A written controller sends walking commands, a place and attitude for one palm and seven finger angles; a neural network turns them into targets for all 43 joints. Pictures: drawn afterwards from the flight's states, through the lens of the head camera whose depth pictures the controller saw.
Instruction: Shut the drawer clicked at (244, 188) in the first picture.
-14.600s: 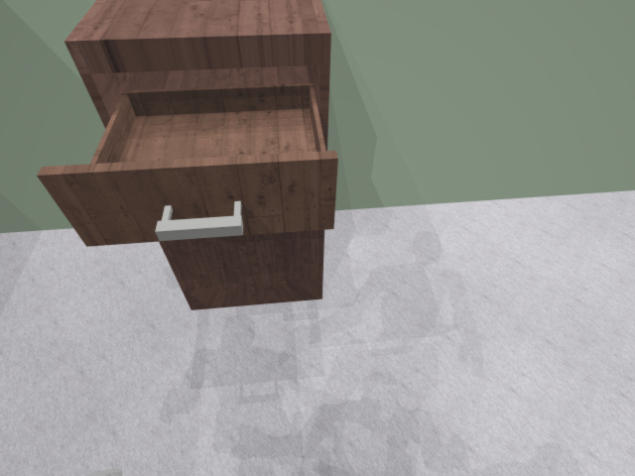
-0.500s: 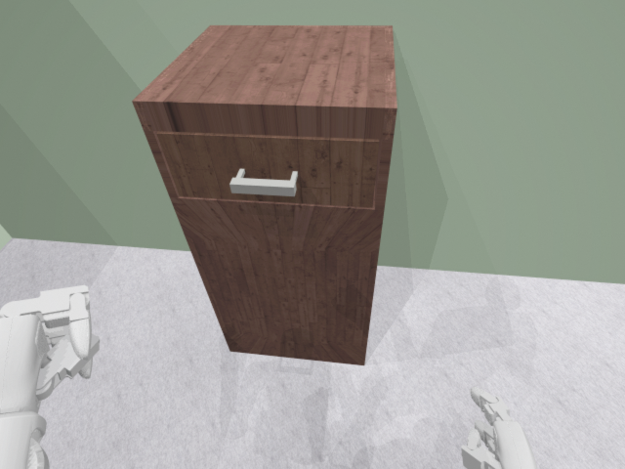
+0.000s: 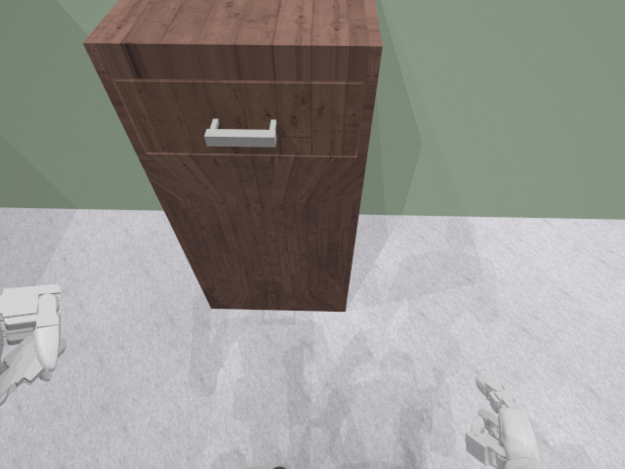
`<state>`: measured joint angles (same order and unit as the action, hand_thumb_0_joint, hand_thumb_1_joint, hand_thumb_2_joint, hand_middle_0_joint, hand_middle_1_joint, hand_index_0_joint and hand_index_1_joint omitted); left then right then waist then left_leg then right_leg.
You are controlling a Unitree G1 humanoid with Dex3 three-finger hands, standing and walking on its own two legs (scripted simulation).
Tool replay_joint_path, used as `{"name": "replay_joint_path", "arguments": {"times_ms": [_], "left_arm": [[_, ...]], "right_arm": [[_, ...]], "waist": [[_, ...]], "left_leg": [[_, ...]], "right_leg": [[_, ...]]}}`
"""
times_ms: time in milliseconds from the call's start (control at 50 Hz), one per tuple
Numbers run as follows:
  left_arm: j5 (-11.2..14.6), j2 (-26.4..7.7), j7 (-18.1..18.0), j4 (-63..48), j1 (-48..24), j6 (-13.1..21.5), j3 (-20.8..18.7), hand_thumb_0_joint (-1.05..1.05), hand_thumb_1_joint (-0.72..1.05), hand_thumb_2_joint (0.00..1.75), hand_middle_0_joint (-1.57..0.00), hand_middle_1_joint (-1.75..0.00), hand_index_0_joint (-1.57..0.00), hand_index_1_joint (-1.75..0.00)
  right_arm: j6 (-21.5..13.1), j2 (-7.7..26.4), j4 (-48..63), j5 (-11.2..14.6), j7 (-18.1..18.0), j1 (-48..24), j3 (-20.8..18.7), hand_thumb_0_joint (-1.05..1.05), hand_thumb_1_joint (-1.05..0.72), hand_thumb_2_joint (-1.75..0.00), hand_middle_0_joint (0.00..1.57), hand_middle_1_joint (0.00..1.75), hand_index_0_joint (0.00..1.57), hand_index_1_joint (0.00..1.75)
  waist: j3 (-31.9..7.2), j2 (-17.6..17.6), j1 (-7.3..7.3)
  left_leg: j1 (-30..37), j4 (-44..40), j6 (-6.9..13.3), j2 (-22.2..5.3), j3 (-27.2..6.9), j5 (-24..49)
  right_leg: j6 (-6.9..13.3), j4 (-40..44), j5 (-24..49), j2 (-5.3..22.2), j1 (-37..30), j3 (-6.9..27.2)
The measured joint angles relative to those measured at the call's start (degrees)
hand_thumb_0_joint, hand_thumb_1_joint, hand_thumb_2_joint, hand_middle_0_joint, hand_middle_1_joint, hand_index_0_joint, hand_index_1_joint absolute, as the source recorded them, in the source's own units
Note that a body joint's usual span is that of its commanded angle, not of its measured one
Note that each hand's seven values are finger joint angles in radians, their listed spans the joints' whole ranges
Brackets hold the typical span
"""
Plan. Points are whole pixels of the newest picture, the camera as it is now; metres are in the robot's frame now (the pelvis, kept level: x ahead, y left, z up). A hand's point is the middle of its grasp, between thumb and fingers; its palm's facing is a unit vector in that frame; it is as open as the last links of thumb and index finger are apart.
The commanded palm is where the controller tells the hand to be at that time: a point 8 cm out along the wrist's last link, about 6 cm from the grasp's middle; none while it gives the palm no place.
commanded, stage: step back with the hand held close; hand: left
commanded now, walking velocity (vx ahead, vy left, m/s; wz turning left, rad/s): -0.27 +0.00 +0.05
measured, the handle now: (242, 131) +0.66 +0.18 +0.03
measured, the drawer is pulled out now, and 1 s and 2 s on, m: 0.00 0.00 0.00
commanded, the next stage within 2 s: stop stepping back and stand still in 0.66 s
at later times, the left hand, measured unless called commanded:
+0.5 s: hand out of the picture +0.11 +0.24 +0.18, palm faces +0.37 -0.78 -0.50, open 3.3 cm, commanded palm +0.03 +0.28 +0.18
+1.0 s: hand out of the picture -0.02 +0.23 +0.18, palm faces +0.36 -0.81 -0.47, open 3.3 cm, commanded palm -0.08 +0.28 +0.18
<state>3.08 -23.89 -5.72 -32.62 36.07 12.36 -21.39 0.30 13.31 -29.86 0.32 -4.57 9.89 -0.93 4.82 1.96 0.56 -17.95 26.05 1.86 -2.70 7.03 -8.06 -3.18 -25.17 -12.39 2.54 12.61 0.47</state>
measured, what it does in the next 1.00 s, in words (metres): walks backwards: right foot, then left foot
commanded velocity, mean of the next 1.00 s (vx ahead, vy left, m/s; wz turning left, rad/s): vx -0.19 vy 0.00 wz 0.00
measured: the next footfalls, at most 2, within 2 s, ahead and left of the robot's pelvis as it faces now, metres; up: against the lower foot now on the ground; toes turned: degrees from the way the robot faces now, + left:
right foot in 0.54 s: -0.03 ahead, -0.13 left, +0.00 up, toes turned +7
left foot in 0.72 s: -0.01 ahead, +0.10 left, +0.00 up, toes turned +2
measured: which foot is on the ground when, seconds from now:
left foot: down 0.00-0.58, up 0.60-0.70, down 0.72-0.94, up 0.96-1.00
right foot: down 0.00-0.42, up 0.44-0.52, down 0.54-0.72, up 0.74-0.92, down 0.94-1.00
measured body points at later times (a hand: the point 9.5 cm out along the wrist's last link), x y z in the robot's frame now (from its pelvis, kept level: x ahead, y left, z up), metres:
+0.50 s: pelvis -0.08 +0.00 -0.01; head -0.06 +0.01 +0.44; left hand +0.08 +0.28 +0.20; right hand +0.09 -0.24 -0.09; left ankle +0.06 +0.10 -0.74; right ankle -0.04 -0.14 -0.73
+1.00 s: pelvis -0.20 +0.00 -0.01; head -0.19 +0.01 +0.44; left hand -0.05 +0.27 +0.20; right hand -0.02 -0.22 -0.08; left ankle -0.09 +0.10 -0.72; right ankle -0.22 -0.10 -0.74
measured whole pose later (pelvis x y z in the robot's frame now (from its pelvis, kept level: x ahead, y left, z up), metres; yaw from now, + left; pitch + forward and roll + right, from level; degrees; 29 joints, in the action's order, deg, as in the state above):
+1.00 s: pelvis -0.20 +0.00 -0.01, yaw +0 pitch +0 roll -1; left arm 2.9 -23.6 -7.4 -37.3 36.3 13.9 -22.1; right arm -5.8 10.0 -33.5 -1.1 -3.1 10.5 0.7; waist 1.0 -0.1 1.6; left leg -29.5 37.9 -0.3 -0.2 1.3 -14.2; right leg 3.0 -29.0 -16.8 -3.3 12.3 0.4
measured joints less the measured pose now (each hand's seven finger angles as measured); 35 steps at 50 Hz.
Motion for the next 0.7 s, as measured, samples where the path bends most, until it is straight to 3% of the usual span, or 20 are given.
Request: {"name": "replay_joint_path", "arguments": {"times_ms": [200,340,420,520,580,660,700], "left_arm": [[-1.13,1.23,-1.15,-0.35,-0.46,3.42,-1.30,0.02,0.89,0.89,-1.41,-1.60,-1.40,-1.60],[-0.99,2.78,-2.23,-1.07,-1.05,4.24,0.07,0.02,0.89,0.90,-1.41,-1.60,-1.40,-1.60],[-1.33,2.17,-2.49,-0.37,-3.14,4.47,0.36,0.02,0.89,0.90,-1.41,-1.60,-1.40,-1.60],[-1.68,-2.05,-1.80,-1.18,-3.03,5.28,-3.06,0.02,0.89,0.89,-1.41,-1.60,-1.40,-1.60],[-0.73,-1.68,-1.51,-2.11,-1.10,6.13,-3.93,0.02,0.89,0.90,-1.41,-1.60,-1.40,-1.60],[-0.50,0.31,-1.80,-2.33,0.52,4.98,-1.36,0.01,0.89,0.90,-1.41,-1.60,-1.40,-1.60],[-0.66,0.97,-1.91,-2.17,0.42,4.27,-0.72,0.01,0.89,0.90,-1.41,-1.60,-1.40,-1.60]], "right_arm": [[-3.80,-0.45,-0.53,0.18,-0.10,0.57,0.38,0.02,-0.90,-0.90,0.20,0.30,0.21,0.30],[-5.23,-0.39,-3.06,-0.66,-0.34,0.44,0.56,0.02,-0.90,-0.90,0.20,0.30,0.21,0.30],[-5.47,-0.26,-3.48,-0.74,-0.80,0.73,0.45,0.02,-0.90,-0.90,0.20,0.30,0.21,0.30],[-6.27,-1.51,-2.56,-0.66,-0.17,2.35,0.18,0.02,-0.90,-0.90,0.20,0.30,0.21,0.30],[-6.24,-1.03,-3.17,-0.66,0.61,1.46,-0.09,0.02,-0.90,-0.90,0.20,0.30,0.21,0.30],[-4.61,-1.03,-6.28,-0.67,0.99,0.35,-0.72,0.02,-0.90,-0.90,0.20,0.30,0.21,0.30],[-4.06,-1.09,-6.30,-0.84,0.49,0.33,-0.20,0.02,-0.90,-0.90,0.20,0.30,0.21,0.30]], "waist": [[0.61,1.21,0.30],[-0.09,0.67,1.01],[-0.10,0.94,-0.37],[-1.07,0.21,-2.61],[-1.20,0.49,-1.68],[-1.93,-1.47,0.65],[-2.82,-2.49,1.01]], "left_leg": [[-4.81,4.35,0.49,-0.47,-1.98,0.38],[-6.68,6.27,-0.34,0.19,-3.62,-2.99],[-7.21,5.49,0.47,0.29,-5.09,-0.47],[-9.64,3.96,0.87,0.47,-6.40,3.41],[-12.28,5.95,-0.32,0.42,-6.30,-0.36],[-11.74,16.11,-1.99,3.57,-6.58,-9.71],[-7.07,11.06,-1.70,3.88,-5.96,-6.67]], "right_leg": [[0.31,-4.15,0.71,-0.53,4.02,-1.55],[0.62,-3.86,2.83,-1.32,5.52,-0.55],[0.75,-5.12,-1.08,-2.60,6.44,-0.06],[2.11,-10.56,-4.03,-6.26,4.93,0.30],[3.91,-8.25,-4.60,-6.97,4.48,0.89],[2.89,-6.06,-0.91,-5.19,4.70,3.27],[2.26,-5.55,0.10,-4.59,5.42,4.17]]}}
